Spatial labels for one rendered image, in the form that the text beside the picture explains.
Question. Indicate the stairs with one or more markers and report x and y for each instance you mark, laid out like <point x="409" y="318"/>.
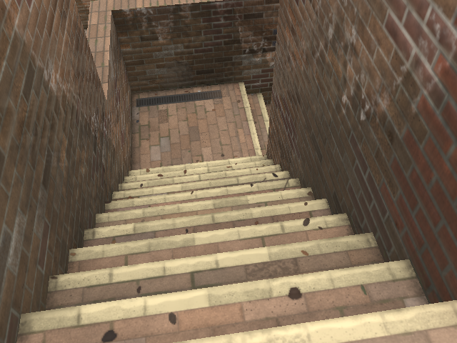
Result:
<point x="261" y="115"/>
<point x="211" y="248"/>

